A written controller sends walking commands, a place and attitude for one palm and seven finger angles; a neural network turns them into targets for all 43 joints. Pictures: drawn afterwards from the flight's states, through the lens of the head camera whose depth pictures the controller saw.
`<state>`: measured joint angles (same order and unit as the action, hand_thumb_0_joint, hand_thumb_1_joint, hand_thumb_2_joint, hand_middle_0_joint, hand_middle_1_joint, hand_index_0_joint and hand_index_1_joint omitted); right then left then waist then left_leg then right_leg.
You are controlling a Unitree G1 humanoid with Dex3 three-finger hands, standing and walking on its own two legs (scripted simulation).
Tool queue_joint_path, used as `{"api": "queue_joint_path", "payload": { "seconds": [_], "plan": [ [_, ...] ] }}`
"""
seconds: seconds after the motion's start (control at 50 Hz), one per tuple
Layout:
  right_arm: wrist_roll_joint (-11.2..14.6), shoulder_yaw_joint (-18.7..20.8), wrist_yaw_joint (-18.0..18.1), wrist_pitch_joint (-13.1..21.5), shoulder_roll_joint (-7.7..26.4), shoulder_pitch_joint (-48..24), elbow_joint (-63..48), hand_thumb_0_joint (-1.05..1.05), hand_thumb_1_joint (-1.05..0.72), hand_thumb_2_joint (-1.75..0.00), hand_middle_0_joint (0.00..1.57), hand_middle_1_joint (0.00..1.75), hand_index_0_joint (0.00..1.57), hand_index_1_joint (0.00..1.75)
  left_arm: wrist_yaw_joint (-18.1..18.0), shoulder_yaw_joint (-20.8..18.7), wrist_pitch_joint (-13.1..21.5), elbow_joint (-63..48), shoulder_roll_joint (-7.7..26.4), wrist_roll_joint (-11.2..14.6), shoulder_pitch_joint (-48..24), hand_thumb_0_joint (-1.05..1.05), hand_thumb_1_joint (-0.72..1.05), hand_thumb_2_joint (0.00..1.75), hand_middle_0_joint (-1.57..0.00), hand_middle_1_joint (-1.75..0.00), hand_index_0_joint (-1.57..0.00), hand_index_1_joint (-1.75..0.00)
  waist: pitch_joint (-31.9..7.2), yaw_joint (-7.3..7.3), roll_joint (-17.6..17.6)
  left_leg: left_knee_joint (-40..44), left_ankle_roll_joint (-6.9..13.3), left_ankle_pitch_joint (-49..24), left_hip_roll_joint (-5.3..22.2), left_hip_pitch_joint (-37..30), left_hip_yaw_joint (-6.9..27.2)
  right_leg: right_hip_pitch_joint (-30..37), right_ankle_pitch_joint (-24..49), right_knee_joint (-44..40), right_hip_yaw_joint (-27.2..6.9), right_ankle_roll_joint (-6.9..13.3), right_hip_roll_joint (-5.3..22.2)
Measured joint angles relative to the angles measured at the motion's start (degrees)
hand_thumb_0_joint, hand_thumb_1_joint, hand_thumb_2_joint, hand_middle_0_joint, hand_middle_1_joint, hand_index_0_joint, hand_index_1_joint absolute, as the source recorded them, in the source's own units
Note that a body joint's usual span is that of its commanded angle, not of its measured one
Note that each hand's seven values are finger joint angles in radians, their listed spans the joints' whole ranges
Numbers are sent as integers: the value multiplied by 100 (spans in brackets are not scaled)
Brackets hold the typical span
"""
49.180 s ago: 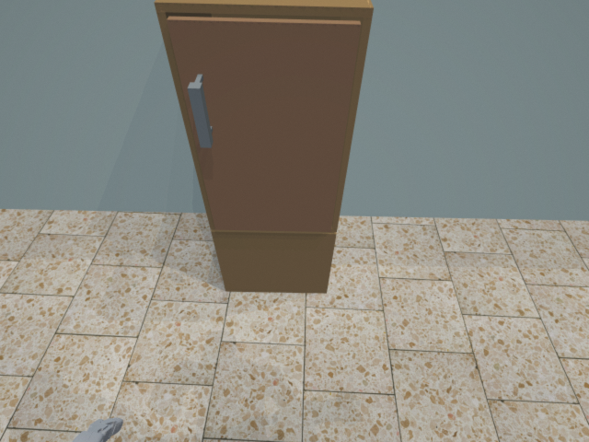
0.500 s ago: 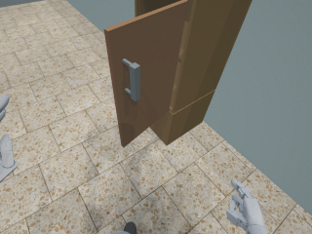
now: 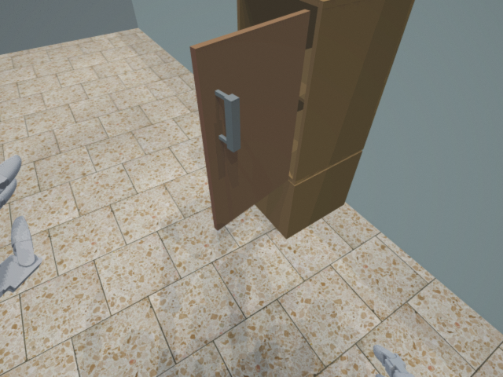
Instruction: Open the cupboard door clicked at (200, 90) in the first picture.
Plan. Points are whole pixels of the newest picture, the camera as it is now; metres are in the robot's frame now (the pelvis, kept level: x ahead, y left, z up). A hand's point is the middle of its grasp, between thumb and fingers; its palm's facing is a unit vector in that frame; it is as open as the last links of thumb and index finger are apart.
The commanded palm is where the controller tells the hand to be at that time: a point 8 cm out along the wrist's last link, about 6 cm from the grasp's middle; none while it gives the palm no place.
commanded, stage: stop stepping back and stand still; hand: left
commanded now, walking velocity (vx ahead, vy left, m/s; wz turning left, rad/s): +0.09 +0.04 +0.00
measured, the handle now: (226, 120) +0.64 +0.08 +0.07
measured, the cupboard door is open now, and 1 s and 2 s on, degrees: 99 99 99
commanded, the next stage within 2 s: let the arm hang, fingers relaxed in 0.10 s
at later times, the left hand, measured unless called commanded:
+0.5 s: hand out of the picture +0.06 +0.17 -0.15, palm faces +0.07 -0.98 -0.17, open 7.2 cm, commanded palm none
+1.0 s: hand out of the picture +0.00 +0.24 -0.14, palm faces +0.10 -0.94 -0.32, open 7.4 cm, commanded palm none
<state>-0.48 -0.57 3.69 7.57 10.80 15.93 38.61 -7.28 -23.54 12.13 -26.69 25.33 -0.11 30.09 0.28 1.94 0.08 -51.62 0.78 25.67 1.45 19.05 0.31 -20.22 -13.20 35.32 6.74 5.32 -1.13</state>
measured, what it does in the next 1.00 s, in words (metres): steps on the spot: left foot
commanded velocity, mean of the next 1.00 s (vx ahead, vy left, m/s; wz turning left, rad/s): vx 0.00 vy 0.00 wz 0.00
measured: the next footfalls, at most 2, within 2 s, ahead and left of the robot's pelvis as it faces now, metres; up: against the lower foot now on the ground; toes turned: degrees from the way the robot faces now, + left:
left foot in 0.18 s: +0.06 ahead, +0.14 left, +0.00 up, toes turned +4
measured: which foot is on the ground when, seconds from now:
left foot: up 0.00-0.16, down 0.18-1.00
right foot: down 0.00-1.00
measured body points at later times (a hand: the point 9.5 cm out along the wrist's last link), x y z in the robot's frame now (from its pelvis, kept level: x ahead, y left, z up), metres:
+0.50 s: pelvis -0.02 +0.00 +0.00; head -0.02 +0.00 +0.45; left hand +0.05 +0.23 -0.13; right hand +0.08 -0.24 -0.13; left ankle +0.02 +0.14 -0.72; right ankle +0.04 -0.12 -0.72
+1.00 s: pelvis -0.01 +0.01 +0.02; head +0.01 -0.01 +0.46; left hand -0.01 +0.29 -0.12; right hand +0.03 -0.24 -0.15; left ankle +0.02 +0.14 -0.72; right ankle +0.04 -0.12 -0.72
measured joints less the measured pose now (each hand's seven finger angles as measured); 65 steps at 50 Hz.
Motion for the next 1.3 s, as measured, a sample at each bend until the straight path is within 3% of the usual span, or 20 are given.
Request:
{"api": "queue_joint_path", "payload": {
  "seconds": [0.06, 0.14, 0.18, 0.2, 0.24, 0.3, 0.34, 0.38, 0.48, 0.56, 0.68, 0.88, 1.3],
  "plan": [
    [-17, 33, -9, -119, 49, -32, 103, 2, -90, -90, 21, 30, 20, 30, 74, 41, 70, -44, -119, 26, 166, 1, 89, 89, -21, -30, -21, -30, -73, -78, 52, -473, 21, -201, -10, 351, -216, 69, 127, -291, -54, 1, 11],
    [-55, 30, 103, -50, 104, 71, -33, 2, -90, -90, 21, 30, 20, 30, 1, -24, 87, -119, -145, 48, 335, 1, 89, 89, -22, -30, -21, -30, -179, -129, 175, 1087, 121, -307, 37, -88, -442, 132, 220, -535, -48, -56, 58],
    [-103, 61, 168, 48, 222, 98, -159, 2, -90, -90, 21, 30, 20, 30, -47, -19, 106, -154, -192, 52, 274, 1, 89, 89, -22, -30, -21, -30, -170, -144, 51, 1967, 177, -409, 69, -374, -308, 41, -42, -355, 23, -139, 4],
    [-107, 85, 185, 76, 231, 66, -171, 2, -90, -90, 20, 30, 20, 30, -73, -22, 114, -116, -204, 44, 186, 1, 89, 89, -22, -30, -21, -30, -113, -162, 66, 2022, 132, -773, 43, -382, -306, 3, -290, -191, -29, -239, 15],
    [-120, 205, -47, 159, 382, 1, -5, 2, -90, -90, 20, 30, 20, 30, 127, 311, 43, 715, -325, -53, -347, 1, 89, 89, -21, -30, -21, -30, -160, -98, -112, 1911, 27, -1096, -34, -186, -143, -297, -671, 605, -163, -413, 59],
    [-178, 270, -213, -174, 580, -158, 307, 1, -90, -90, 20, 30, 20, 30, 451, 1036, -847, 2619, -698, -155, -1171, 0, 90, 90, -20, -30, -20, -30, -289, 35, -417, 1910, -7, -1233, -183, -12, 143, -498, -1310, 1303, -602, -526, 93],
    [-177, 211, -256, -372, 552, -249, 459, 1, -90, -90, 20, 30, 20, 30, 560, 1452, -1218, 3798, -879, -195, -1439, 0, 90, 90, -20, -30, -19, -30, -286, 10, -355, 1839, -39, -1220, -266, 21, 132, -237, -905, 716, -836, -518, 180],
    [-131, 143, -306, -526, 402, -328, 559, 1, -90, -90, 20, 30, 20, 30, 642, 1801, -1339, 4766, -954, -225, -1499, 0, 91, 90, -20, -29, -19, -30, -239, -60, -31, 1581, -88, -1082, -387, 113, -41, -79, -240, 226, -1135, -469, 325],
    [-129, 119, -404, -836, 221, -264, 921, 1, -90, -90, 20, 30, 20, 30, 819, 2533, -1622, 6867, -1585, -166, -1340, 1, 91, 89, -20, -29, -19, -30, 50, 96, -28, 1607, -116, -1077, -232, -45, 97, 99, -299, 199, -1004, -663, 181],
    [-117, 65, -383, -926, 42, -28, 1386, 1, -91, -90, 20, 30, 20, 30, 671, 2314, -1425, 7496, -1479, -67, -1359, -3, 100, 89, -21, -30, -21, -30, 283, -59, 77, 1846, -164, -1251, -142, -76, 229, 259, -27, -254, -873, -619, 102],
    [-116, 131, -346, -1008, 32, 200, 1896, 1, -90, -90, 20, 30, 20, 30, 698, 2247, -1373, 8270, -1230, -93, -1251, -2, 97, 89, -21, -30, -20, -30, 361, -149, -129, 2171, -133, -1424, -142, -163, 245, 395, 188, -672, -853, -598, 113],
    [-93, 244, -322, -915, 203, 23, 2278, 1, -90, -90, 20, 30, 20, 30, 665, 2161, -1317, 8908, -1026, -90, -1459, 0, 92, 89, -20, -30, -20, -30, 417, -155, -298, 2432, -89, -1511, -200, -375, 175, 540, 212, -815, -919, -620, 180],
    [-83, 221, -354, -754, 655, -874, 2414, 1, -90, -90, 20, 30, 20, 30, 712, 2250, -1106, 8936, -914, -91, -2622, 0, 91, 89, -20, -30, -20, -30, 409, -71, -167, 2923, -133, -1561, -190, -844, 169, 946, 216, -1182, -920, -645, 193]
  ]
}}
